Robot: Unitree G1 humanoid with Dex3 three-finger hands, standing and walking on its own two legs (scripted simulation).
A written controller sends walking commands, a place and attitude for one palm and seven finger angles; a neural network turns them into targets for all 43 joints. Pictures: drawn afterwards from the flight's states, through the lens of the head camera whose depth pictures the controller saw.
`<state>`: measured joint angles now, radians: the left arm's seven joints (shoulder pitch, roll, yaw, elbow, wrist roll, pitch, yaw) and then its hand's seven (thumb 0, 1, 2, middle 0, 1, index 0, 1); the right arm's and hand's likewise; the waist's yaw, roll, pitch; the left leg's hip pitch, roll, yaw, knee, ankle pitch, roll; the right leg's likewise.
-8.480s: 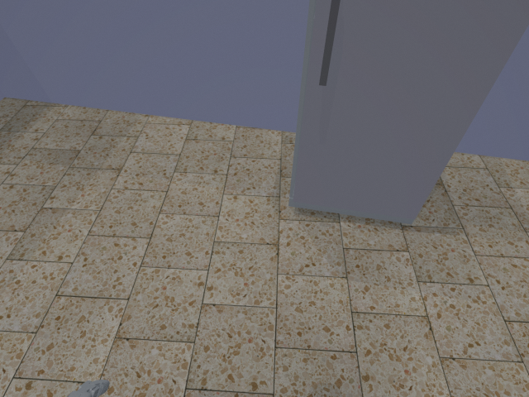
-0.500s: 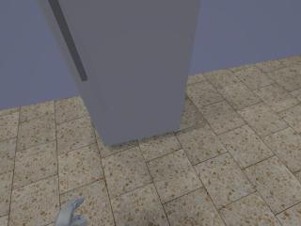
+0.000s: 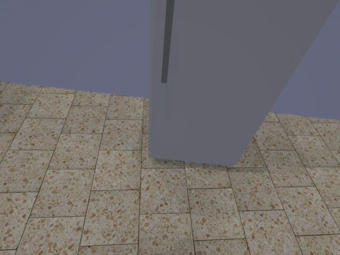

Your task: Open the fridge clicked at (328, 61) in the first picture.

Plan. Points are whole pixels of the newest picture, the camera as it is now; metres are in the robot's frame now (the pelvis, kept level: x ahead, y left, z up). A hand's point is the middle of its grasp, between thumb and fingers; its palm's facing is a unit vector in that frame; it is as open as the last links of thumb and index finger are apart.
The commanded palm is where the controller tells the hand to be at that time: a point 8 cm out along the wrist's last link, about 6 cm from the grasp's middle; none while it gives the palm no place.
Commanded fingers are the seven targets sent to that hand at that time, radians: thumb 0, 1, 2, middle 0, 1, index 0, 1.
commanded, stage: take the last steps up to it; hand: left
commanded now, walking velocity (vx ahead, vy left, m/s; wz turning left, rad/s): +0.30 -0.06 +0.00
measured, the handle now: (167, 36) +0.77 +0.11 +0.14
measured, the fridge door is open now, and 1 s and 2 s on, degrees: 0 0 0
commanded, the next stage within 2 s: come to a stop and stand still in 0.78 s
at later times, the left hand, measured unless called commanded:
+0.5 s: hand (126, 214) +0.25 +0.15 -0.17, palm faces -0.08 -0.98 -0.19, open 7.4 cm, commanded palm none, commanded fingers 0.00 0.90 0.90 -0.20 -0.30 -0.20 -0.30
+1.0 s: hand (131, 214) +0.26 +0.14 -0.19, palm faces +0.10 -0.99 -0.14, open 7.4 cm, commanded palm none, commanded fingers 0.00 0.90 0.90 -0.20 -0.30 -0.20 -0.30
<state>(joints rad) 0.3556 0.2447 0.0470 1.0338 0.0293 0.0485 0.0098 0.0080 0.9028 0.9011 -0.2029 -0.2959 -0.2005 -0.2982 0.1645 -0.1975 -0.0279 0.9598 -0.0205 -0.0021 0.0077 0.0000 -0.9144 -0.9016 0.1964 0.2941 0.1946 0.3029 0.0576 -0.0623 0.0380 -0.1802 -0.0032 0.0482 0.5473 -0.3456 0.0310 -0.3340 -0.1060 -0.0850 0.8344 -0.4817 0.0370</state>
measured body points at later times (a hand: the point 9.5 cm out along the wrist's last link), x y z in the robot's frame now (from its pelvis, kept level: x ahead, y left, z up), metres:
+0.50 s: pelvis +0.14 -0.03 -0.01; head +0.16 -0.03 +0.44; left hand +0.26 +0.20 -0.15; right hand -0.01 -0.23 -0.15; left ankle -0.03 +0.10 -0.73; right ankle +0.24 -0.14 -0.73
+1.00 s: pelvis +0.28 -0.03 +0.00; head +0.28 +0.00 +0.45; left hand +0.25 +0.19 -0.17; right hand +0.36 -0.25 -0.14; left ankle +0.32 +0.07 -0.73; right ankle +0.24 -0.15 -0.72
